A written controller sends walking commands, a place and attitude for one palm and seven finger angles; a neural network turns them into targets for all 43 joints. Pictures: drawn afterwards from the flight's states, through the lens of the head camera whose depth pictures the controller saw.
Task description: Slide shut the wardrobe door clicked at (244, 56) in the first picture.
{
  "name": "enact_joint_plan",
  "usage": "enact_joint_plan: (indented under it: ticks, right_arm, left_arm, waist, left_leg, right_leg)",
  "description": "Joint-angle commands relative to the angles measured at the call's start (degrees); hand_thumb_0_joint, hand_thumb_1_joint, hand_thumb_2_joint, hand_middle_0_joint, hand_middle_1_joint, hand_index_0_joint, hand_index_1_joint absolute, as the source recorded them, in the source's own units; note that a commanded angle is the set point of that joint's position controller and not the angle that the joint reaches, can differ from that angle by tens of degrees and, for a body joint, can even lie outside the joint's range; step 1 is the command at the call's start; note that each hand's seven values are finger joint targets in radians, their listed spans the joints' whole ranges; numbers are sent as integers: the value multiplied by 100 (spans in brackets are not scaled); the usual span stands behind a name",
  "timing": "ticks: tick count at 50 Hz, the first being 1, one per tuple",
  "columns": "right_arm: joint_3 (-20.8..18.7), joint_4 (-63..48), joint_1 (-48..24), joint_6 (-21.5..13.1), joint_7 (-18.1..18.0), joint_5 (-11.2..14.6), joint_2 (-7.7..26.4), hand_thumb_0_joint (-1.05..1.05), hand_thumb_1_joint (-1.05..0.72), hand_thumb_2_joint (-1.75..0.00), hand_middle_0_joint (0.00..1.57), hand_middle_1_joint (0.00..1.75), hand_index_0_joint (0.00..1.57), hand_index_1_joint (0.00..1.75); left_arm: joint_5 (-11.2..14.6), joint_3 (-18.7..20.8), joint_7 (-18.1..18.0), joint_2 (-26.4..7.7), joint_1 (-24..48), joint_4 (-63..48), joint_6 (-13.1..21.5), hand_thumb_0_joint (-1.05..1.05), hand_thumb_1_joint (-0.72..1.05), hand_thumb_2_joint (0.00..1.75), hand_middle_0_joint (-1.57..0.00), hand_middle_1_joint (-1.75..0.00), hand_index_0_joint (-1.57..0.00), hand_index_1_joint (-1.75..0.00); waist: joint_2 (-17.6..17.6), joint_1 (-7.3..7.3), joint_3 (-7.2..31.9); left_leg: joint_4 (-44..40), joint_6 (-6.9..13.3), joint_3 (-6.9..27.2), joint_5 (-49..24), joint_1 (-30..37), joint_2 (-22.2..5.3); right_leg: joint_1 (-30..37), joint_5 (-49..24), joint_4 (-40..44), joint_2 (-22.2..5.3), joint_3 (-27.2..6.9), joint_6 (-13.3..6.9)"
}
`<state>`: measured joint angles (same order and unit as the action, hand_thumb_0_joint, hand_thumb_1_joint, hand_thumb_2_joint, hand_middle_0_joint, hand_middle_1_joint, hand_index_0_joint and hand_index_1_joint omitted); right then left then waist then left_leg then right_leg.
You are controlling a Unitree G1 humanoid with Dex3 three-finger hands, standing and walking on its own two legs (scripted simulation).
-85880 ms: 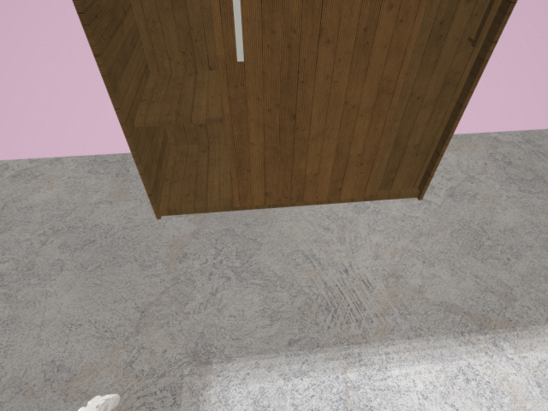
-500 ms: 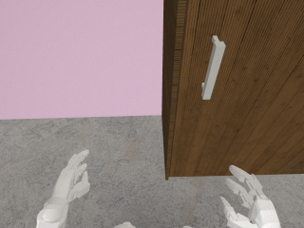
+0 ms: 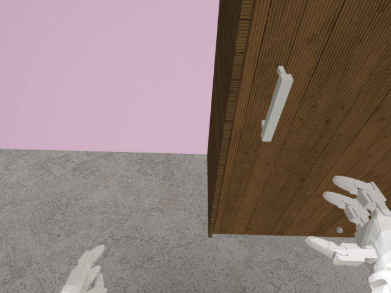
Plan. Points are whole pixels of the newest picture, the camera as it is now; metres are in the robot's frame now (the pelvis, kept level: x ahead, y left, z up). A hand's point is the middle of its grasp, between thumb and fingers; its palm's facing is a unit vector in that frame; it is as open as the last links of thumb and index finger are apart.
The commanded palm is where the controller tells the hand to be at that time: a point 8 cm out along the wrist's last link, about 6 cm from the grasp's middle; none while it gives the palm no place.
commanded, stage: raise the hand with hooked fingers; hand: right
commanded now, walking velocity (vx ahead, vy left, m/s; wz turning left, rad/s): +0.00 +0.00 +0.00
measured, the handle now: (273, 105) +0.49 -0.14 +0.14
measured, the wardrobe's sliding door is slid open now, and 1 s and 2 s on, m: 0.00 0.00 0.00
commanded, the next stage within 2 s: move the hooked fingers beside the handle in 1.10 s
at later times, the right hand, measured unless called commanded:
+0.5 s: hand (378, 190) +0.28 -0.27 +0.15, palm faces +0.04 +1.00 -0.07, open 13.9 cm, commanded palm +0.25 -0.32 +0.16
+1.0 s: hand (389, 174) +0.29 -0.29 +0.17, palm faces +0.08 +1.00 -0.06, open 13.9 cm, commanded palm +0.26 -0.33 +0.17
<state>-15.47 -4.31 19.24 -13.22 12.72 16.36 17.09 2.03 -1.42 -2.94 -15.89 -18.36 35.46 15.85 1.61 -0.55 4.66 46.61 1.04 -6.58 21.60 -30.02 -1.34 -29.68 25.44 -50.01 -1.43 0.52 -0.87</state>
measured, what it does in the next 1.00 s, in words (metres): stands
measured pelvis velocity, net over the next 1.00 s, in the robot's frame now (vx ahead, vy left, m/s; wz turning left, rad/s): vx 0.02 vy -0.01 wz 0.01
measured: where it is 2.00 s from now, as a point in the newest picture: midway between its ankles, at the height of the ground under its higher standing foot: outside the picture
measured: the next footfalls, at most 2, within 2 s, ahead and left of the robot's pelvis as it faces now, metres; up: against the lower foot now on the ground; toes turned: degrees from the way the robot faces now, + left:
none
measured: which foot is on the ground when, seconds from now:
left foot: down 0.00-1.00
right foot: down 0.00-1.00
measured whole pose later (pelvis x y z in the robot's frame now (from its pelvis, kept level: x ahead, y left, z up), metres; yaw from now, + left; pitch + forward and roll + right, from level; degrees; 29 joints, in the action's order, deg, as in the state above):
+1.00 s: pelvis +0.02 -0.01 +0.03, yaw +0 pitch -2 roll +1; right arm -25.6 13.0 -3.1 -0.8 24.3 17.4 24.2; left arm 2.6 -4.3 -5.1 -15.7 -15.4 37.2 15.1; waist 1.7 1.6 1.6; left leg 30.0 0.1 -5.5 15.3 -12.8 -1.1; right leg -12.2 19.5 -33.5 -0.6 1.7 -1.5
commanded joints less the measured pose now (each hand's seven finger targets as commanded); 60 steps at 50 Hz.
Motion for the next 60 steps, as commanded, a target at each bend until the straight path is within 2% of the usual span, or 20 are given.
enact_joint_plan:
  ticks: [1,4,6,7,8,9,14,19,23,26,29,32,35,39,41,44,49,53,55,60]
  right_arm:
    - [-126,-665,-1097,-204,573,175,841,0,29,-39,29,107,29,107]
    - [-752,-662,-1332,3,730,326,1420,0,36,-36,29,111,29,111]
    - [-1083,-850,-1481,0,662,397,1679,0,41,-34,29,114,29,114]
    - [-1093,-890,-1556,-10,624,433,1594,0,43,-33,29,115,29,115]
    - [-1146,-858,-1644,-17,572,454,1604,0,45,-32,30,117,30,117]
    - [-1071,-773,-1760,-13,557,450,1503,0,48,-31,30,118,30,118]
    - [-831,28,-2299,348,787,359,1406,0,50,-30,30,120,30,120]
    - [-1062,157,-2840,836,1168,332,1821,0,50,-30,30,120,30,120]
    - [-1530,29,-3380,791,1172,439,2239,0,50,-30,30,120,30,120]
    - [-1633,256,-3661,747,1177,456,2348,0,50,-30,30,120,30,120]
    - [-1428,631,-3994,874,1300,377,2273,0,50,-30,30,120,30,120]
    - [-1116,1268,-3761,1159,1480,334,1982,0,50,-30,30,120,30,120]
    - [-1131,1163,-3613,1292,1598,340,2033,0,50,-30,30,120,30,120]
    - [-1670,327,-3683,1017,1424,417,2500,0,50,-30,30,120,30,120]
    - [-1884,147,-3675,849,1238,413,2665,0,50,-30,30,120,30,120]
    - [-1751,266,-3764,732,1072,360,2426,0,50,-30,30,120,30,120]
    - [-1268,752,-3819,978,1175,201,2088,0,50,-30,30,120,30,120]
    - [-1294,847,-3745,1100,1367,278,2142,0,50,-30,30,120,30,120]
    - [-1489,679,-3767,1035,1381,331,2314,0,50,-30,30,120,30,120]
    - [-1622,624,-3788,837,1270,395,2325,0,50,-30,30,120,30,120]
  left_arm:
    - [81,202,-130,-753,780,-968,533,0,90,90,-20,-30,-20,-30]
    - [76,211,-223,-811,807,-952,570,0,90,90,-20,-30,-20,-30]
    - [42,195,-233,-798,822,-911,582,0,90,90,-20,-30,-20,-30]
    - [35,165,-220,-743,861,-914,597,0,90,90,-20,-30,-20,-30]
    - [25,151,-211,-726,846,-895,596,0,90,90,-20,-30,-20,-30]
    - [29,132,-201,-717,873,-856,595,0,90,90,-20,-30,-20,-30]
    - [69,91,-214,-771,903,-758,519,0,90,90,-20,-30,-20,-30]
    - [85,42,-293,-793,971,-844,416,0,90,90,-20,-30,-20,-30]
    - [47,-21,-314,-743,1038,-821,363,0,90,90,-20,-30,-20,-30]
    - [33,-57,-317,-724,1034,-743,327,0,90,90,-20,-30,-20,-30]
    - [74,-56,-343,-745,1034,-687,277,0,90,90,-20,-30,-20,-30]
    - [109,-68,-338,-763,1000,-707,198,0,90,90,-20,-30,-20,-30]
    - [122,-25,-302,-806,1013,-814,166,0,90,90,-20,-30,-20,-30]
    - [60,-6,-236,-776,1061,-931,219,0,90,90,-20,-30,-20,-30]
    - [10,-21,-227,-755,1054,-873,242,0,90,90,-20,-30,-20,-30]
    - [26,3,-242,-735,1003,-781,265,0,90,90,-20,-30,-20,-30]
    - [82,11,-316,-765,990,-714,243,0,90,90,-20,-30,-20,-30]
    - [93,10,-345,-797,1004,-756,213,0,90,90,-20,-30,-20,-30]
    - [71,11,-345,-793,1034,-781,225,0,90,90,-20,-30,-20,-30]
    - [50,-2,-329,-748,1050,-737,256,0,90,90,-20,-30,-20,-30]
  waist:
    - [67,-80,435]
    - [-3,102,842]
    - [223,197,983]
    - [440,226,974]
    - [352,215,896]
    - [531,206,762]
    - [324,124,225]
    - [198,201,575]
    - [251,246,811]
    - [315,240,660]
    - [573,165,455]
    - [335,149,125]
    - [211,210,407]
    - [294,334,1006]
    - [486,370,920]
    - [631,279,586]
    - [571,175,162]
    - [73,174,343]
    - [210,237,676]
    - [274,246,609]
  left_leg:
    - [-1095,11,459,-170,584,77]
    - [-1187,-1,482,-540,1074,39]
    - [-1108,32,408,-1100,1322,72]
    - [-1096,49,373,-1352,1386,73]
    - [-1096,47,316,-1494,1393,91]
    - [-1118,60,297,-1569,1348,110]
    - [-1327,57,276,-1552,1302,132]
    - [-1443,63,280,-1831,1653,123]
    - [-1542,84,282,-1987,1842,158]
    - [-1647,100,288,-1973,1837,190]
    - [-1758,110,281,-1789,1766,161]
    - [-1855,118,271,-1509,1652,159]
    - [-1816,110,266,-1592,1748,147]
    - [-1770,127,287,-1900,2053,165]
    - [-1800,141,308,-1908,2061,194]
    - [-1873,135,277,-1810,1958,181]
    - [-2004,120,300,-1453,1772,153]
    - [-2016,92,327,-1516,1865,154]
    - [-1955,100,343,-1737,1991,148]
    - [-1958,97,350,-1824,1998,148]
  right_leg:
    - [230,-639,1055,104,-298,-60]
    - [462,-979,1169,126,-304,-76]
    - [693,-1438,1238,118,-324,-56]
    - [831,-1641,1292,122,-306,-39]
    - [902,-1763,1345,100,-321,-20]
    - [988,-1837,1391,93,-319,1]
    - [1033,-1716,1628,73,-327,5]
    - [1336,-1983,1770,78,-345,-21]
    - [1633,-2221,1868,75,-383,5]
    - [1705,-2252,1951,64,-382,19]
    - [1741,-2081,2104,52,-396,37]
    - [1542,-1753,2209,53,-413,17]
    - [1611,-1853,2202,53,-431,5]
    - [1929,-2290,2166,48,-437,27]
    - [1933,-2335,2175,39,-389,41]
    - [1910,-2246,2292,18,-383,68]
    - [1767,-1765,2405,19,-372,21]
    - [1745,-1713,2342,49,-355,-41]
    - [1892,-1938,2281,66,-336,-36]
    - [1877,-2007,2268,70,-300,-24]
